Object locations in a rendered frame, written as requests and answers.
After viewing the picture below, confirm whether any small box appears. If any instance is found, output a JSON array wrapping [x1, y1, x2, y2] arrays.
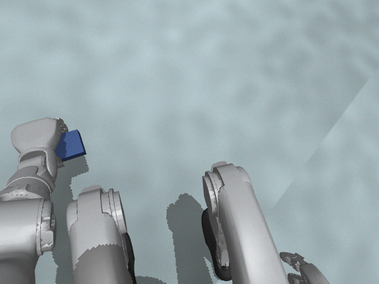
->
[[55, 130, 86, 162]]

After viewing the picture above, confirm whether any left robot hand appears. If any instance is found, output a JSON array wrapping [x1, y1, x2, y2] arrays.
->
[[11, 117, 68, 168]]

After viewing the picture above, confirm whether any left robot foot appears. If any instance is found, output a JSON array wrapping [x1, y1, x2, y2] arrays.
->
[[124, 233, 137, 284]]

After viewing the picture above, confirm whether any right robot hand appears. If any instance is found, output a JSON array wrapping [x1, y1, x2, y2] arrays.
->
[[280, 252, 330, 284]]

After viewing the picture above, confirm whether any left robot arm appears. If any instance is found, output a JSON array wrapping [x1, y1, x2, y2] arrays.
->
[[0, 147, 57, 284]]

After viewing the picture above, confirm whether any right robot foot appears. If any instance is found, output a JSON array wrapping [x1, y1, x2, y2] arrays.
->
[[201, 208, 232, 281]]

